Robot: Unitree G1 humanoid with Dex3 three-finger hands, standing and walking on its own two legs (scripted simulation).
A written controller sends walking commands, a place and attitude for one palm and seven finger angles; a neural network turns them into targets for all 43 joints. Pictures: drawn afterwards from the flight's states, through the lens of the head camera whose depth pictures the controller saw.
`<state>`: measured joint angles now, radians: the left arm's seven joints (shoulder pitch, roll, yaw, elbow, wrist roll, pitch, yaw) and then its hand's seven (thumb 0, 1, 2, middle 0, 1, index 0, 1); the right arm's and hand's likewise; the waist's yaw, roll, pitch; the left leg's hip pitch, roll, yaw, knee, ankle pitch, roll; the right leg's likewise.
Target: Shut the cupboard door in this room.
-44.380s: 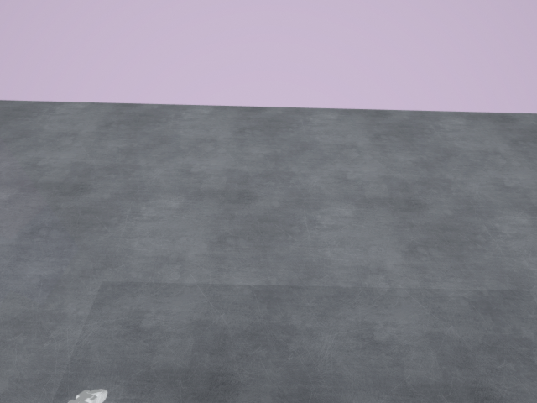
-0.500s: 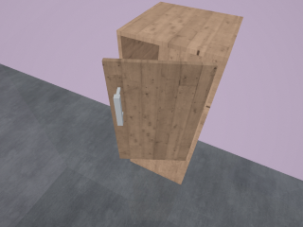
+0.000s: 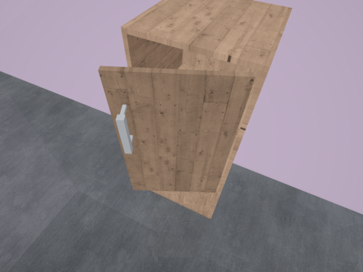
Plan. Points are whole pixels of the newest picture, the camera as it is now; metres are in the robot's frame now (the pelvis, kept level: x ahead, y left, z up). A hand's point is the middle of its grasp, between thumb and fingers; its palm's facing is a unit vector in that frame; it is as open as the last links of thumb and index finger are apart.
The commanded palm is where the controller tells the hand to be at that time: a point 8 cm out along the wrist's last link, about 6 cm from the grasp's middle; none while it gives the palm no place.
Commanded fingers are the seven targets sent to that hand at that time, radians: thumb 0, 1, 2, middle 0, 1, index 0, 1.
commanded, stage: come to a stop and stand still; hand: left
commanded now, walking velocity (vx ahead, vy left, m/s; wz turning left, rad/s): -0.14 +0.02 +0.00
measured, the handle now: (126, 130) +0.46 +0.19 +0.02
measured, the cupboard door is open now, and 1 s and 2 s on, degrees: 24 24 24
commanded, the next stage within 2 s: look again from close up in 0.86 s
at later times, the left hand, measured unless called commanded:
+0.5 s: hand out of the picture +0.03 +0.20 -0.17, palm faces +0.00 -0.97 -0.22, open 7.4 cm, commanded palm none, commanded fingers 0.00 0.90 0.90 -0.20 -0.30 -0.20 -0.30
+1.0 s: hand out of the picture -0.03 +0.20 -0.16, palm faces -0.03 -0.98 -0.20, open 7.4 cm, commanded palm none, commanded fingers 0.00 0.90 0.90 -0.20 -0.30 -0.20 -0.30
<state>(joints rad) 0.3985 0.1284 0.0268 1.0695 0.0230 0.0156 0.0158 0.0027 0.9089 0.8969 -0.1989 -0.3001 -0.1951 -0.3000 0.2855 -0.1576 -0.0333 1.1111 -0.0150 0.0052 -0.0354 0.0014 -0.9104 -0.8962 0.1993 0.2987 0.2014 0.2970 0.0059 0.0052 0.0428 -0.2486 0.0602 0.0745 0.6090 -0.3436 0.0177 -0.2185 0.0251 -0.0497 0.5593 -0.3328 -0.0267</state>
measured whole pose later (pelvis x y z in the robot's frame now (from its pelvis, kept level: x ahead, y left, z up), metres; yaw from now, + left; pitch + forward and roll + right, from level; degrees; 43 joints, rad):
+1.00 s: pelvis -0.02 +0.02 +0.01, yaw -2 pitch +0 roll +1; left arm 0.31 0.16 -0.03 1.09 0.01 0.00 0.02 0.00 0.91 0.90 -0.20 -0.30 -0.20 -0.30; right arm 0.28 -0.18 0.02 1.08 -0.01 -0.02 -0.01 0.00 -0.91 -0.90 0.20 0.30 0.20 0.30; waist 0.01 0.00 0.05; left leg -0.21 -0.01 0.12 0.45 -0.24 0.04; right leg -0.23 -0.04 0.00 0.49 -0.26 0.02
